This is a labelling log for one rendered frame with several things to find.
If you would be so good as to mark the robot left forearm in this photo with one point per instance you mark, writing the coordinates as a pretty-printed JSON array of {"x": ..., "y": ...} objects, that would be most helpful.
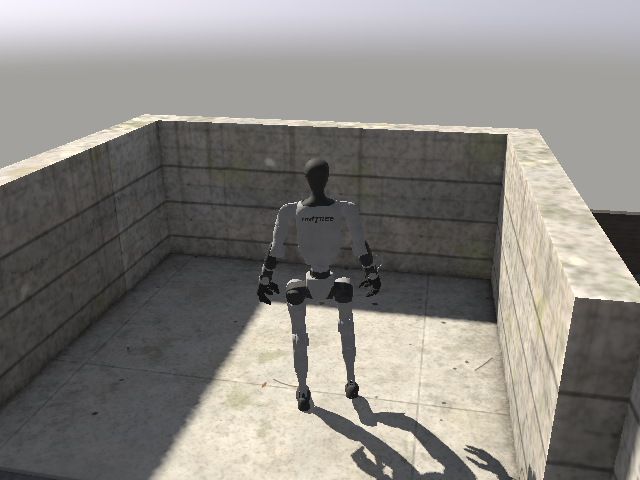
[{"x": 268, "y": 268}]

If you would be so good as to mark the right robot foot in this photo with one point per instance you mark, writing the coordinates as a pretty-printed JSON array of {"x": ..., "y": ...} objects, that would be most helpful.
[{"x": 351, "y": 390}]

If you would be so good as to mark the left robot foot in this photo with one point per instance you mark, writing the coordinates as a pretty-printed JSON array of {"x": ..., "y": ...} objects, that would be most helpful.
[{"x": 303, "y": 403}]

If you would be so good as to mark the robot right forearm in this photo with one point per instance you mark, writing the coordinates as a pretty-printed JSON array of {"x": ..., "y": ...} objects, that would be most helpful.
[{"x": 368, "y": 264}]

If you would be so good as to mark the left robot hand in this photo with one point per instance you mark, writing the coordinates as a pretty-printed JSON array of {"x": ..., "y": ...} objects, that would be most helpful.
[{"x": 261, "y": 289}]

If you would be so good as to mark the right robot hand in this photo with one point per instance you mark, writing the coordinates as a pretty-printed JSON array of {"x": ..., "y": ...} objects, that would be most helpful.
[{"x": 368, "y": 282}]

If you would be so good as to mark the robot foot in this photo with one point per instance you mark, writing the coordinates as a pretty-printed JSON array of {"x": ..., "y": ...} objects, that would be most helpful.
[
  {"x": 351, "y": 390},
  {"x": 303, "y": 403}
]

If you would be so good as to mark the left robot upper arm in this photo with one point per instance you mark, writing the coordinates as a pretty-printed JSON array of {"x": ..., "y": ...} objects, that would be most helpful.
[{"x": 286, "y": 213}]

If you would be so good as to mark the right robot upper arm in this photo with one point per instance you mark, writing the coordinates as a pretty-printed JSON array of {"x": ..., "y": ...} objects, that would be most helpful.
[{"x": 350, "y": 211}]

